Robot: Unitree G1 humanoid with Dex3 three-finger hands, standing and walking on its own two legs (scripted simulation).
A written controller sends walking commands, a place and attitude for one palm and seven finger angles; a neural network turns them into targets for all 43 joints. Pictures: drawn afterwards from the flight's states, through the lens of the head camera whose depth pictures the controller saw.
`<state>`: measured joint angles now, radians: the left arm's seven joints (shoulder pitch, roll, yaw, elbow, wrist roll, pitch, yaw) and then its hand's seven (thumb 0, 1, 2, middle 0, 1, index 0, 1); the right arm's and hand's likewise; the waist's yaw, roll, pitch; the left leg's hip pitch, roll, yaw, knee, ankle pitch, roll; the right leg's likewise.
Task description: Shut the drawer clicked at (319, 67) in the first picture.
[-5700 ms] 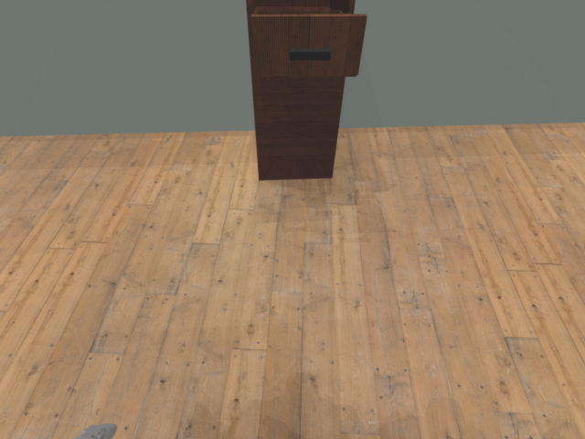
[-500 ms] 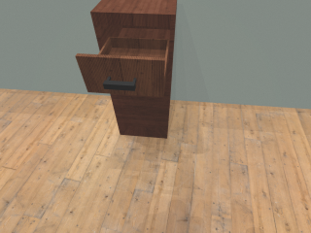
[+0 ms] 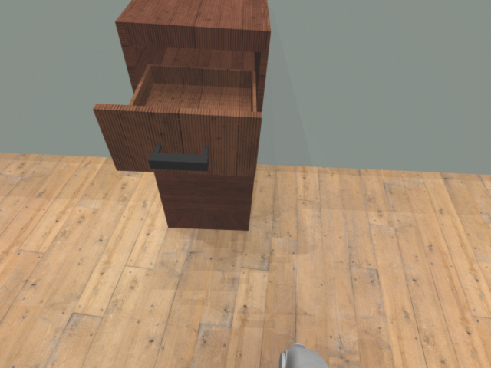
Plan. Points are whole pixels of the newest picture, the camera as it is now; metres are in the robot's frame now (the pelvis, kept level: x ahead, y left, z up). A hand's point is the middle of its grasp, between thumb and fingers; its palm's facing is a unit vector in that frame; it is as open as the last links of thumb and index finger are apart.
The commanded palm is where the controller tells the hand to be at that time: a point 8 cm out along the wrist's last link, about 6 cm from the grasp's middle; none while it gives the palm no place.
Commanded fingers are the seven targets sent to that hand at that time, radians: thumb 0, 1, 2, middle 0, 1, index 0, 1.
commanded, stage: take the last steps up to it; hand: left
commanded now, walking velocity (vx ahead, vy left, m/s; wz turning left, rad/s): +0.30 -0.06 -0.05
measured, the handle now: (180, 155) +0.53 +0.16 +0.02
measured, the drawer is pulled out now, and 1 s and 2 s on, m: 0.29 0.29 0.29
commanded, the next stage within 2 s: come to a stop and stand still in 0.46 s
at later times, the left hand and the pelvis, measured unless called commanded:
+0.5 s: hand (167, 355) +0.18 +0.15 -0.18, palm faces +0.05 -0.98 -0.20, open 7.2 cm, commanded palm none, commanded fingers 0.00 0.90 0.90 -0.20 -0.30 -0.20 -0.30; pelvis +0.17 -0.04 +0.00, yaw +0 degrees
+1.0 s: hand (173, 328) +0.23 +0.15 -0.18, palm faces +0.03 -0.97 -0.24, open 7.3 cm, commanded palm none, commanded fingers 0.00 0.90 0.90 -0.20 -0.30 -0.20 -0.30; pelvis +0.19 -0.05 +0.00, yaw -2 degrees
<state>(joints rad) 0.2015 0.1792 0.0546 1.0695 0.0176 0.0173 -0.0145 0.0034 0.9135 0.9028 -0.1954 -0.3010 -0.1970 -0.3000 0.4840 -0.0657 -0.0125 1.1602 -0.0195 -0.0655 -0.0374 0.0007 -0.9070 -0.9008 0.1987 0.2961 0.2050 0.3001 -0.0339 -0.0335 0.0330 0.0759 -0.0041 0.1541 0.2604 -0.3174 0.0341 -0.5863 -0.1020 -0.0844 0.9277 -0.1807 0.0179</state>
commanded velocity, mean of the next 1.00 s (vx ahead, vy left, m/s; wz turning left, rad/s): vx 0.04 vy -0.05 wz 0.00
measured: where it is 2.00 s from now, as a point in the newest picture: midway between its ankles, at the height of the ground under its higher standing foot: outside the picture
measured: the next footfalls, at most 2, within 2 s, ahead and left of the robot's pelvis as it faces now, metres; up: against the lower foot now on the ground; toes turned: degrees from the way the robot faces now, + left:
right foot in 0.16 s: +0.21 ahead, -0.14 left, +0.00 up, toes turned -9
left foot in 0.58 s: +0.29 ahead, +0.09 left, +0.00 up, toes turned +7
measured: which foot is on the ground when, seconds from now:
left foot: down 0.00-0.18, up 0.20-0.56, down 0.58-1.00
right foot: up 0.00-0.14, down 0.16-0.60, up 0.62-1.00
